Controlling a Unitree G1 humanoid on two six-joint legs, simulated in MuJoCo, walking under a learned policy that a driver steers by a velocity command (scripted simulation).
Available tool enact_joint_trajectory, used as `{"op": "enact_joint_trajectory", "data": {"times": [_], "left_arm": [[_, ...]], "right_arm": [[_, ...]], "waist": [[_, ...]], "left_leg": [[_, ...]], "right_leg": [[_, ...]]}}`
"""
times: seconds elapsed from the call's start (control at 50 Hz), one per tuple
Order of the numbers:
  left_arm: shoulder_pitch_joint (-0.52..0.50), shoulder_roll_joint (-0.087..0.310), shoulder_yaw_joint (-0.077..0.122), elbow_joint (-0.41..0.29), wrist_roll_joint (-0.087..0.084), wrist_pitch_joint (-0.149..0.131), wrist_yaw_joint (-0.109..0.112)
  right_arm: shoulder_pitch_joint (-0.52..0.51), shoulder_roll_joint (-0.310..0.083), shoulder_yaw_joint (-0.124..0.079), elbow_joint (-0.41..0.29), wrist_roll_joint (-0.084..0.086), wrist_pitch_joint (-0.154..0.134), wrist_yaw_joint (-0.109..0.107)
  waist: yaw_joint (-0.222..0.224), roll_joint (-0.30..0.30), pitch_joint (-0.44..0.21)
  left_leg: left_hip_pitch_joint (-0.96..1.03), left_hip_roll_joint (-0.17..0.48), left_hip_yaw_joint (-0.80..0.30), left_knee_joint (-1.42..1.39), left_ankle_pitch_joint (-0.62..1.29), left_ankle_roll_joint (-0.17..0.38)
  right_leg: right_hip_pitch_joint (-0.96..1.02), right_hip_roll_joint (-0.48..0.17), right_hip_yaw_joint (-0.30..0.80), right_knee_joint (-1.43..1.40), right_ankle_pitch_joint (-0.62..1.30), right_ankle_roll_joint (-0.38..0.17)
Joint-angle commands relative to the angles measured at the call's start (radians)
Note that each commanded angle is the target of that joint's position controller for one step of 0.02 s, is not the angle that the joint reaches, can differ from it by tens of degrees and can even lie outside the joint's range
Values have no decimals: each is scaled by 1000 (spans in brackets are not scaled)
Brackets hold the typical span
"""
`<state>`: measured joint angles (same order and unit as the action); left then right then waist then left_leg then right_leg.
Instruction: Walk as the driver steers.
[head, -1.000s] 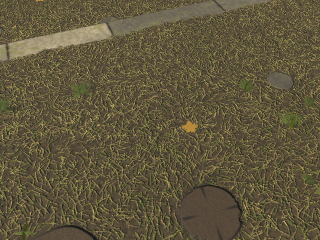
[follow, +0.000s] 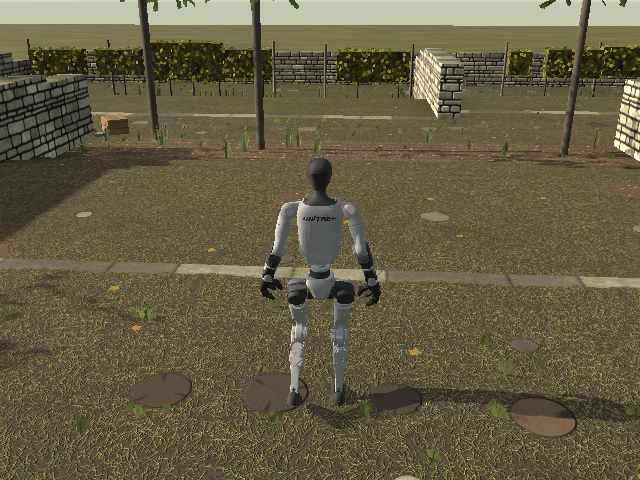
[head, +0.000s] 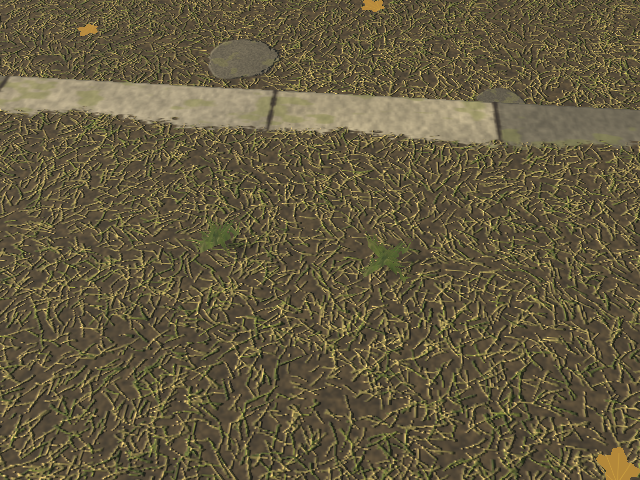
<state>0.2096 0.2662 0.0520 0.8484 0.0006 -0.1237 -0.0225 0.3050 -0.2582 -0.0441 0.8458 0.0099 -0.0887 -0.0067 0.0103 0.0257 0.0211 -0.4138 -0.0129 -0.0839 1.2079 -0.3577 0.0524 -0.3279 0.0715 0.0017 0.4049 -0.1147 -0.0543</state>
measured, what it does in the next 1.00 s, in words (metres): walks ahead, turning right: left foot, then right foot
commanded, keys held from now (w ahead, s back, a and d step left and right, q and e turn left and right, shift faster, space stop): w+e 0.82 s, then w+q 0.18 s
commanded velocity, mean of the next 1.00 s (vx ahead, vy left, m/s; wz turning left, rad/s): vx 0.50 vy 0.00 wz -0.39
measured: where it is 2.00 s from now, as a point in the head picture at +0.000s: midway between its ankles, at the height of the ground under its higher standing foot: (443, 269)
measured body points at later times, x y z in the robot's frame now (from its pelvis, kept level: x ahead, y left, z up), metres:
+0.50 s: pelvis +0.25 +0.04 +0.01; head +0.27 +0.05 +0.46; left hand +0.43 +0.28 -0.11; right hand +0.27 -0.25 -0.10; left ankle +0.27 +0.15 -0.74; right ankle +0.24 -0.12 -0.65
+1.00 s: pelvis +0.47 -0.11 +0.00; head +0.50 -0.13 +0.45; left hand +0.71 +0.06 -0.10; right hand +0.43 -0.41 -0.12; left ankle +0.54 +0.05 -0.64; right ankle +0.47 -0.18 -0.74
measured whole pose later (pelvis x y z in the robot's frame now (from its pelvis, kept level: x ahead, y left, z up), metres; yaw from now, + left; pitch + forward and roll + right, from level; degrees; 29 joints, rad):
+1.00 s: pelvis +0.47 -0.11 +0.00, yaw -28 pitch +1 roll +0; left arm 0.24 0.26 0.06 0.71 0.00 -0.07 -0.04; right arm 0.24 -0.30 -0.05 0.80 0.02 -0.09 0.00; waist -0.01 0.03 0.03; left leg -0.57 0.13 -0.03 1.18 -0.29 0.01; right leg -0.27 0.09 -0.05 0.42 -0.18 -0.10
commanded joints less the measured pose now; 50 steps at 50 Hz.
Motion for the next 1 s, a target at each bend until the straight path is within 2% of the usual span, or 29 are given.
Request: {"op": "enact_joint_trajectory", "data": {"times": [0.02,0.08,0.14,0.18,0.22,0.26,0.28,0.3,0.32,0.34,0.36,0.38,0.42,0.46,0.52,0.62,0.68,0.72,0.76,0.78,0.8,0.82,0.84,0.86,0.88,0.9,0.92,0.94,1.0], "left_arm": [[30,72,8,-40,-1,-4,-5],[63,136,25,-34,-18,5,11],[105,171,35,-30,-26,18,21],[148,169,34,-22,-32,26,22],[165,166,33,-21,-36,35,25],[163,150,29,-30,-31,44,30],[152,117,19,-40,-26,46,31],[135,44,-4,-65,-13,42,29],[233,-18,-24,-109,-28,23,28],[237,79,-4,-100,-51,22,31],[170,133,13,-99,-51,30,32],[148,123,17,-96,-42,40,32],[122,93,22,-109,-30,59,26],[104,60,18,-126,-27,71,17],[47,46,15,-166,-24,77,11],[-118,28,3,-235,-20,72,-21],[-205,31,0,-284,-25,73,-39],[-235,43,4,-311,-27,74,-50],[-199,73,19,-321,-23,79,-53],[-117,104,37,-306,-22,82,-50],[50,155,69,-263,-24,85,-40],[215,240,104,-225,-24,96,-15],[164,334,103,-238,-21,85,-8],[229,232,77,-241,-14,75,-9],[192,182,61,-220,-6,65,-14],[117,153,49,-223,-14,59,-15],[48,118,38,-229,-8,54,-16],[13,91,29,-231,3,46,-17],[8,104,35,-192,5,15,-19]], "right_arm": [[1,-45,-10,-91,-14,-25,0],[-97,-16,10,-131,-24,-26,-3],[-204,-35,15,-155,-10,-31,5],[-253,-62,10,-174,0,-35,8],[-271,-90,0,-190,5,-40,9],[-213,-115,-17,-177,4,-44,5],[-125,-137,-30,-158,0,-46,-1],[37,-201,-49,-138,-14,-46,-9],[107,-291,-71,-122,-25,-28,-7],[99,-222,-63,-115,-17,-28,0],[57,-148,-44,-126,-8,-33,3],[-10,-113,-31,-133,-9,-34,8],[-88,-77,-22,-129,-17,-32,13],[-82,-86,-30,-113,-20,-39,14],[-47,-116,-44,-81,-20,-43,8],[-18,-163,-53,-55,-12,-28,-3],[28,-188,-58,-32,0,-14,-4],[41,-203,-63,-23,8,0,-5],[34,-236,-71,-26,12,12,-10],[31,-252,-75,-29,13,20,-15],[22,-246,-72,-35,15,26,-20],[35,-212,-56,-60,-5,19,-23],[148,-52,-3,-111,-33,-13,-1],[69,-150,-19,-94,12,-49,15],[-15,-184,-32,-116,47,-55,18],[-40,-169,-26,-116,36,-53,10],[-47,-164,-30,-102,16,-44,2],[-7,-163,-34,-89,12,-27,4],[33,-117,-30,-70,12,16,2]], "waist": [[-26,-76,-59],[-12,-84,-24],[21,-106,-19],[35,-114,-19],[24,-119,-22],[-19,-120,-37],[-65,-114,-66],[-136,5,-172],[-92,305,-262],[-94,257,-215],[-97,146,-112],[-69,88,-69],[-24,98,-9],[-16,85,-8],[-22,40,-3],[-70,31,32],[-92,28,63],[-88,34,69],[-47,70,19],[5,85,-38],[96,65,-125],[162,-43,-221],[17,-293,-324],[110,-171,-431],[109,-128,-271],[64,-57,-181],[26,-43,-127],[-13,-66,-113],[-46,-68,-74]], "left_leg": [[-195,101,-14,-93,37,-9],[-141,92,34,-349,92,-45],[-27,46,51,-540,286,-68],[12,29,38,-610,338,-73],[68,22,25,-681,330,-64],[188,23,31,-736,282,-43],[309,57,17,-763,245,-20],[519,235,-152,-795,147,41],[720,456,-532,-888,12,182],[672,467,-670,-939,-185,213],[578,421,-535,-946,-157,176],[486,363,-395,-962,-33,143],[355,290,-206,-1012,150,115],[316,263,-91,-1042,297,118],[338,274,7,-1052,444,135],[358,267,149,-1055,445,110],[425,294,187,-1036,444,95],[478,310,215,-991,532,78],[497,308,256,-868,861,58],[491,297,277,-735,1024,48],[411,263,305,-524,1050,20],[144,220,302,-210,731,-25],[-293,25,189,126,-221,-70],[-362,38,-5,217,-211,-52],[-420,82,11,201,-119,-35],[-376,133,21,121,-28,-29],[-312,164,23,56,23,-33],[-243,186,8,24,65,-33],[-204,187,12,-37,148,-53]], "right_leg": [[187,-259,366,-225,87,-221],[80,-240,289,-257,91,-225],[15,-210,250,-245,48,-187],[33,-220,277,-215,13,-169],[58,-230,323,-168,-62,-142],[46,-203,345,-83,-123,-106],[-4,-159,328,18,-136,-76],[-127,-81,231,316,-232,-29],[-397,4,110,597,-469,-1],[-522,-64,134,776,-442,6],[-544,-100,150,835,-349,4],[-508,-127,139,830,-266,13],[-444,-172,127,771,-174,28],[-413,-179,103,760,-107,40],[-453,-181,111,663,-17,53],[-403,-170,37,388,170,37],[-403,-163,-2,303,130,13],[-387,-145,-35,264,49,-15],[-261,-83,-97,247,-55,-55],[-138,-37,-124,235,-92,-81],[101,9,-129,167,-32,-119],[429,-107,73,147,-12,-177],[732,-388,664,37,-157,-351],[739,-447,803,-95,-216,-359],[624,-417,619,-93,-100,-301],[456,-373,467,-89,20,-257],[321,-329,361,-103,116,-227],[240,-299,294,-134,166,-214],[144,-281,169,-212,269,-208]]}}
